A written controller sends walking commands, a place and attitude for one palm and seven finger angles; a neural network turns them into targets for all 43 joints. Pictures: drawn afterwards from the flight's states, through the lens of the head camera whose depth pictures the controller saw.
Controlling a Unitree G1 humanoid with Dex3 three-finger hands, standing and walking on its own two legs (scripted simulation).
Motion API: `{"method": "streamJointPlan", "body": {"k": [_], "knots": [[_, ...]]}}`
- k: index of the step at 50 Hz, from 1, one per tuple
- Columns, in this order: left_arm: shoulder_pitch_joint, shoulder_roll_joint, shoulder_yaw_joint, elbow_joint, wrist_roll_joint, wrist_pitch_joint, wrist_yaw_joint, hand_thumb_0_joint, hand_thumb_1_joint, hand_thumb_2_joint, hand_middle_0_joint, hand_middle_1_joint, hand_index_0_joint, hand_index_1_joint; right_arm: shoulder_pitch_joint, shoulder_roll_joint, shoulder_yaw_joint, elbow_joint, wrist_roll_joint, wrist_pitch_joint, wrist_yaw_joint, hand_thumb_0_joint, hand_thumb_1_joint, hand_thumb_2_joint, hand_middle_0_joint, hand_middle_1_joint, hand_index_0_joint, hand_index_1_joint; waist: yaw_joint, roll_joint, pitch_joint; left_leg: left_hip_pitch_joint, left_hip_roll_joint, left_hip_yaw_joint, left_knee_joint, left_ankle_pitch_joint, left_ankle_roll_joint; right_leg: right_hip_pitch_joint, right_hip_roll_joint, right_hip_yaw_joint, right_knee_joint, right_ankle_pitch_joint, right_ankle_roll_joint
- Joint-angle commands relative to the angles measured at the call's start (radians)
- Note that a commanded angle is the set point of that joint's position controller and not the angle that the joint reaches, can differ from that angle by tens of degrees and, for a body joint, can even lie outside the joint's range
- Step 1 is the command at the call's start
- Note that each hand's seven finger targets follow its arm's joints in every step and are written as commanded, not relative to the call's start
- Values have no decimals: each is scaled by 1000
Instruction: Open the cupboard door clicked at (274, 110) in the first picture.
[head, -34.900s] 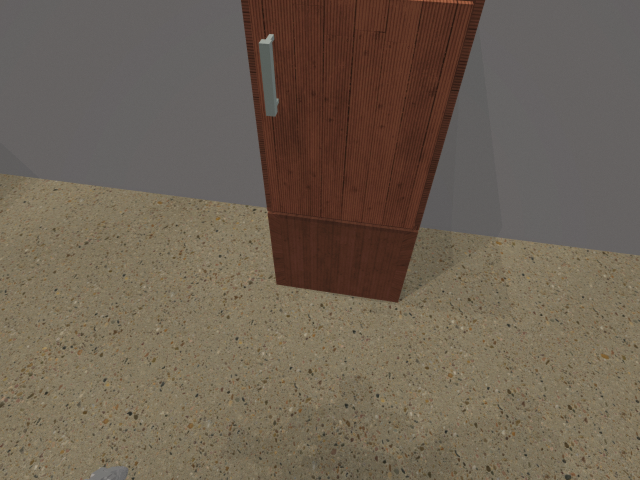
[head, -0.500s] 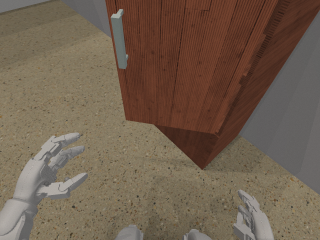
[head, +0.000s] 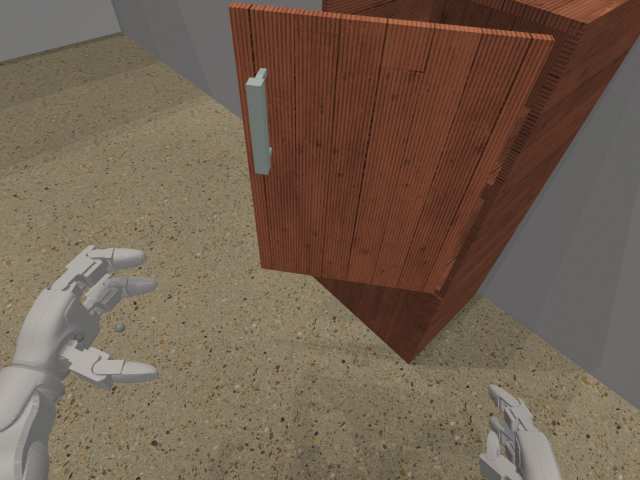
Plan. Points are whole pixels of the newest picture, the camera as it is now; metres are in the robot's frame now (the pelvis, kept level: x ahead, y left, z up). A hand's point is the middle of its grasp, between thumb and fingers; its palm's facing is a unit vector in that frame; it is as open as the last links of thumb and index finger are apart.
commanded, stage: raise the hand with hooked fingers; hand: left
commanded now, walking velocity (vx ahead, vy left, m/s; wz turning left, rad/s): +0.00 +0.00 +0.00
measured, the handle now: (262, 123) +0.60 +0.14 +0.12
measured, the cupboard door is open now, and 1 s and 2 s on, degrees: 38 38 38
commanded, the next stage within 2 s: move the hooked fingers beside the handle in 0.94 s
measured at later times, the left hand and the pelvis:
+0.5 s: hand (94, 258) +0.30 +0.27 +0.15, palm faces -0.03 -1.00 -0.05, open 14.0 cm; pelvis +0.01 -0.01 +0.02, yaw +0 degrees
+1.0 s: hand (116, 264) +0.30 +0.25 +0.14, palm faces -0.03 -1.00 -0.03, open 14.0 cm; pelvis +0.01 -0.03 +0.02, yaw +0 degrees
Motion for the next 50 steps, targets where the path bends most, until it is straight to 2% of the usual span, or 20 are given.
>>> {"method": "streamJointPlan", "body": {"k": [1, 2, 5, 9, 10, 14, 15, 22, 24, 29, 30, 33, 36, 39, 40, 42, 44, 46, 49, 50], "knots": [[-242, 227, 109, -187, -26, -10, -14, 0, -477, 310, -298, -1185, -298, -1185, -50, -140, -48, -149, 1, -38, -12, 0, -900, -900, 200, 300, 200, 300, 7, 99, -145, 138, 9, -81, -222, 293, -45, 95, 58, -19, -98, 170, -53], [-236, 231, 120, -159, -28, 0, -18, 0, -500, 300, -300, -1200, -300, -1200, -48, -140, -50, -148, 2, -35, -15, 0, -900, -900, 200, 300, 200, 300, 8, 76, -147, 140, 9, -77, -222, 287, -41, 98, 58, -17, -107, 172, -51], [-307, 250, 122, -158, -27, 16, -33, 0, -500, 300, -300, -1200, -300, -1200, -55, -139, -41, -148, -1, -29, -18, 0, -900, -900, 200, 300, 200, 300, 11, 116, -140, 165, 4, -74, -229, 315, -43, 114, 60, -11, -121, 196, -57], [-363, 279, 145, -125, -26, 27, -47, 0, -500, 300, -300, -1200, -300, -1200, -56, -138, -39, -143, 1, -23, -24, 0, -900, -900, 200, 300, 200, 300, 6, 84, -172, 194, 8, -80, -246, 327, -42, 132, 56, -12, -140, 207, -52], [-372, 299, 158, -106, -30, 34, -54, 0, -500, 300, -300, -1200, -300, -1200, -55, -142, -35, -139, -1, -20, -23, 0, -900, -900, 200, 300, 200, 300, 14, 86, -164, 192, 2, -76, -244, 340, -41, 152, 61, -7, -147, 223, -58], [-428, 310, 162, -65, -32, 46, -72, 0, -500, 300, -300, -1200, -300, -1200, -60, -139, -34, -131, 5, -11, -28, 0, -900, -900, 200, 300, 200, 300, 5, 83, -161, 208, 4, -73, -262, 337, -39, 155, 55, -8, -167, 225, -53], [-452, 334, 173, -61, -31, 49, -77, 0, -500, 300, -300, -1200, -300, -1200, -61, -143, -31, -132, 3, -8, -28, 0, -900, -900, 200, 300, 200, 300, 13, 79, -158, 206, 1, -73, -263, 339, -38, 171, 58, -5, -173, 227, -58], [-530, 388, 205, 5, -33, 68, -99, 0, -500, 300, -300, -1200, -300, -1200, -55, -145, -32, -126, 8, -1, -33, 0, -900, -900, 200, 300, 200, 300, 13, 83, -184, 234, -4, -61, -284, 356, -28, 209, 50, 8, -205, 258, -55], [-485, 347, 182, 45, -36, 77, -108, 0, -500, 300, -300, -1200, -300, -1200, -51, -146, -37, -125, 11, 1, -31, 0, -900, -900, 200, 300, 200, 300, 13, 63, -165, 227, -4, -58, -285, 364, -28, 199, 47, 3, -206, 267, -53], [-471, 356, 192, 33, -36, 78, -108, 0, -500, 300, -300, -1200, -300, -1200, -51, -151, -44, -135, 11, 3, -20, 0, -900, -900, 200, 300, 200, 300, 19, 46, -176, 223, -7, -49, -286, 374, -25, 211, 44, 7, -205, 284, -51], [-470, 379, 212, 33, -40, 74, -106, 0, -500, 300, -300, -1200, -300, -1200, -51, -152, -42, -133, 7, 3, -19, 0, -900, -900, 200, 300, 200, 300, 26, 39, -163, 217, -8, -44, -280, 368, -23, 218, 46, 16, -208, 288, -54], [-494, 382, 223, -2, -41, 53, -93, 0, -500, 300, -300, -1200, -300, -1200, -51, -148, -46, -137, 8, 4, -22, 0, -900, -900, 200, 300, 200, 300, 23, 66, -203, 234, -10, -38, -284, 365, -21, 227, 43, 21, -209, 289, -50], [-519, 377, 207, -7, -33, 43, -84, 0, -500, 300, -300, -1200, -300, -1200, -56, -145, -42, -133, 9, 5, -28, 0, -900, -900, 200, 300, 200, 300, 12, 56, -171, 222, -11, -34, -290, 320, -17, 220, 44, 28, -222, 252, -49], [-509, 369, 204, 5, -29, 39, -80, 0, -500, 300, -300, -1200, -300, -1200, -57, -142, -42, -128, 10, 1, -35, 0, -900, -900, 200, 300, 200, 300, 11, 93, -169, 228, -12, -33, -292, 306, -17, 216, 40, 31, -227, 238, -49], [-520, 386, 212, -13, -32, 35, -82, 0, -500, 300, -300, -1200, -300, -1200, -57, -146, -42, -127, 8, 1, -35, 0, -900, -900, 200, 300, 200, 300, 15, 70, -172, 232, -11, -34, -288, 316, -15, 232, 42, 35, -227, 250, -50], [-506, 366, 199, 10, -31, 40, -88, 0, -500, 300, -300, -1200, -300, -1200, -57, -142, -42, -126, 10, 2, -39, 0, -900, -900, 200, 300, 200, 300, 10, 56, -180, 226, -12, -28, -286, 322, -13, 236, 40, 37, -226, 268, -45], [-516, 354, 187, 19, -32, 43, -92, 0, -500, 300, -300, -1200, -300, -1200, -59, -142, -41, -123, 13, 1, -42, 0, -900, -900, 200, 300, 200, 300, 4, 69, -155, 223, -12, -29, -291, 290, -16, 212, 40, 35, -235, 233, -42], [-514, 366, 195, 45, -37, 47, -97, 0, -500, 300, -300, -1200, -300, -1200, -60, -145, -39, -121, 12, 3, -42, 0, -900, -900, 200, 300, 200, 300, 9, 31, -154, 209, -13, -28, -288, 296, -13, 227, 40, 43, -236, 247, -42], [-511, 356, 189, 46, -37, 47, -100, 0, -500, 300, -300, -1200, -300, -1200, -64, -142, -40, -124, 13, 2, -41, 0, -900, -900, 200, 300, 200, 300, 8, 49, -163, 212, -14, -26, -282, 297, -14, 221, 36, 44, -234, 249, -41], [-509, 367, 197, 54, -43, 47, -103, 0, -500, 300, -300, -1200, -300, -1200, -61, -145, -39, -122, 11, 2, -40, 0, -900, -900, 200, 300, 200, 300, 12, 18, -157, 207, -14, -25, -275, 311, -13, 234, 38, 52, -232, 269, -42]]}}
